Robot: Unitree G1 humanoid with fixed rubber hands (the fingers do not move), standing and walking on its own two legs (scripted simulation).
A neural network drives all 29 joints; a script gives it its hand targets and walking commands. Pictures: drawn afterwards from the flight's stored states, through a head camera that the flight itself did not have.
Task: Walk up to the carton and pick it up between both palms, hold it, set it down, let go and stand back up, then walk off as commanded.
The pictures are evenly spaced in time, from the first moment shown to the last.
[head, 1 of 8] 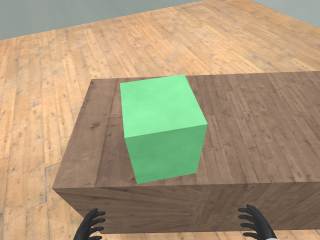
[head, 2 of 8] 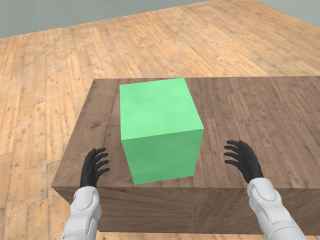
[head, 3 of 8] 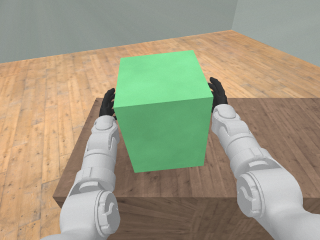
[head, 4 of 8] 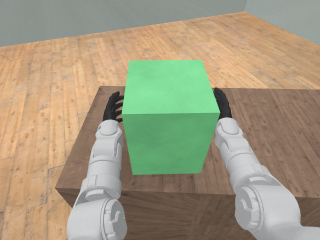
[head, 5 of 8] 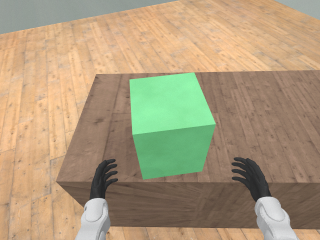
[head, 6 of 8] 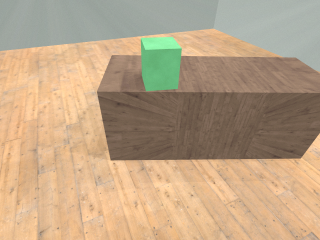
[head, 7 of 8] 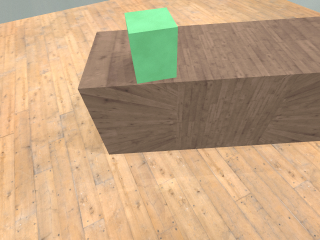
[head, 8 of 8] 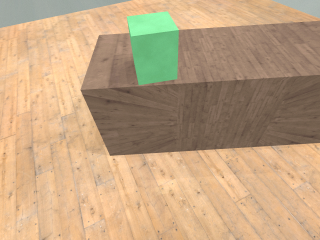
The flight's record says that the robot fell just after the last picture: no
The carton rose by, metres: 0.23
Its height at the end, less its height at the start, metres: +0.00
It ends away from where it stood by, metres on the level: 0.02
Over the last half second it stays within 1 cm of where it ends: yes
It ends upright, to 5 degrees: yes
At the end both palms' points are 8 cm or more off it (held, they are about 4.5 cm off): yes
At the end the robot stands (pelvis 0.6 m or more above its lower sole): yes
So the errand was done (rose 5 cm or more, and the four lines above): yes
